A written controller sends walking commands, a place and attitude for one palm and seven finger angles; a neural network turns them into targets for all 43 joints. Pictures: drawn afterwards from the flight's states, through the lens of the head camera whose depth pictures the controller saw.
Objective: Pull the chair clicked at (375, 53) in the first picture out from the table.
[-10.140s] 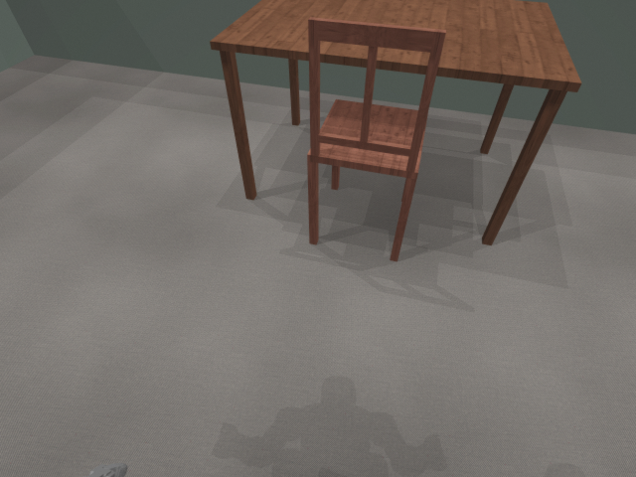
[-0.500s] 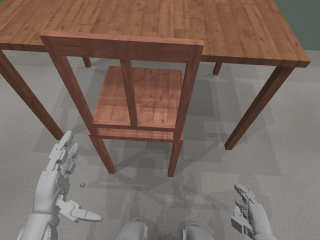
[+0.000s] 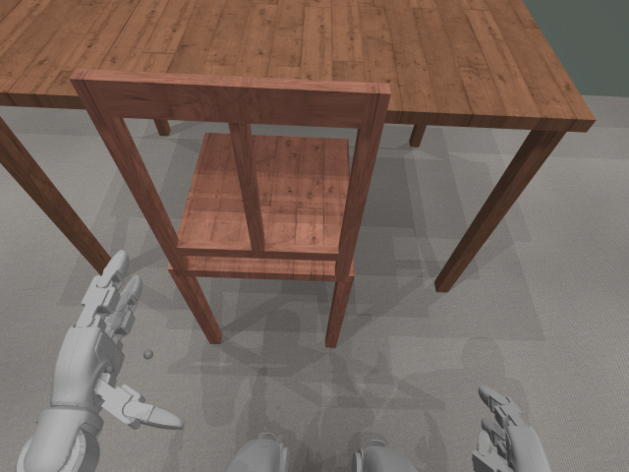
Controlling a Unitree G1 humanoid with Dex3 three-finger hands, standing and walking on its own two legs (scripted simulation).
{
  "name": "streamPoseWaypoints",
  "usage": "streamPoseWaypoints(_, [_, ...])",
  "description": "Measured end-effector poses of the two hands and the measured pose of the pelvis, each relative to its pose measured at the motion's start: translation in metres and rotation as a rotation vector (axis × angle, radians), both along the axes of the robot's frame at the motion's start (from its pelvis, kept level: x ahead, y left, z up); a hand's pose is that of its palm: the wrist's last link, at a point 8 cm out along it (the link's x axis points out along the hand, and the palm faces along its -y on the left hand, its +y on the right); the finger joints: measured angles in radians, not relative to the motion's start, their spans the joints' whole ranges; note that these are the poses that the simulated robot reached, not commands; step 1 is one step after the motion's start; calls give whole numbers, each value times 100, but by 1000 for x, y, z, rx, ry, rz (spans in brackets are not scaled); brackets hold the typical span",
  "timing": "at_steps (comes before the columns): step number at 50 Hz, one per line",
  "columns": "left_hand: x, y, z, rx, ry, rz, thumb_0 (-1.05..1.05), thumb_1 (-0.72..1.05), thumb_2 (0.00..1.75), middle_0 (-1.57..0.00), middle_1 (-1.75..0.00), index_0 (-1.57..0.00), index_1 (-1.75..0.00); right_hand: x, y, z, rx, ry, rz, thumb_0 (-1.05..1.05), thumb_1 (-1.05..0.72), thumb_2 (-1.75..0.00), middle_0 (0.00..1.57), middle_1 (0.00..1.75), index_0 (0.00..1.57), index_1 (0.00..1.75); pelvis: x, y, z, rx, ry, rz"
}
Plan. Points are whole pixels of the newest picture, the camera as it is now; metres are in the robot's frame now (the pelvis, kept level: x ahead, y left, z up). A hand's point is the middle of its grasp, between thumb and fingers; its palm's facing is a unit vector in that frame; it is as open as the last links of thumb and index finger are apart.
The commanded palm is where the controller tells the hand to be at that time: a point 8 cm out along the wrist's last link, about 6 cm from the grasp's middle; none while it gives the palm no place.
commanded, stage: raise the hand toward the chair's back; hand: left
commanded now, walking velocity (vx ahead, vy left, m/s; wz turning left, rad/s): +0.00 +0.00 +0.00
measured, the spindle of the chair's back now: (250, 195) +0.51 +0.13 +0.00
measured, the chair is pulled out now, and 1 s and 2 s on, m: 0.00 0.00 0.00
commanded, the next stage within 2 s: aim the fingers beside a spindle in 0.22 s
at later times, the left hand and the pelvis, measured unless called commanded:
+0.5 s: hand (161, 353) +0.25 +0.19 +0.03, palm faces +0.03 -1.00 -0.03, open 16.9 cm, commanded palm +0.23 +0.24 +0.04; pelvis +0.00 -0.01 -0.01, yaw +1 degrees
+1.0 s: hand (208, 325) +0.29 +0.15 +0.01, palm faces +0.02 -1.00 -0.03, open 16.9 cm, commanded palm +0.27 +0.20 +0.02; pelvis -0.01 -0.02 -0.02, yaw +0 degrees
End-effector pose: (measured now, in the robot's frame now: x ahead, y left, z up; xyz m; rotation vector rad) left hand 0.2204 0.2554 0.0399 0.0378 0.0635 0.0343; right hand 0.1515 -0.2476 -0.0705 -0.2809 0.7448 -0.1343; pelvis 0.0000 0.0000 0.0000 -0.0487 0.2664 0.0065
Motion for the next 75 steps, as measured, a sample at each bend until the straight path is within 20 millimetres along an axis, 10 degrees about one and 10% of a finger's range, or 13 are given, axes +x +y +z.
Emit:
streamPoseWaypoints(22, [-3, -8, 1, 3, -18, 9, -1, -50, 30, -6, -8, -6, -8, 14, 7, -4, 35, -36, 43, 2, -90, -90, 21, 30, 21, 30, -2, -7, -3, 5, 2, 8])
streamPoseWaypoints(75, [90, -86, -45, -17, -57, -36, -1, -50, 30, -6, -8, -6, -8, -22, -14, -60, 58, 167, -6, 2, -90, -90, 20, 30, 21, 30, -12, -18, -33, 28, 88, -14])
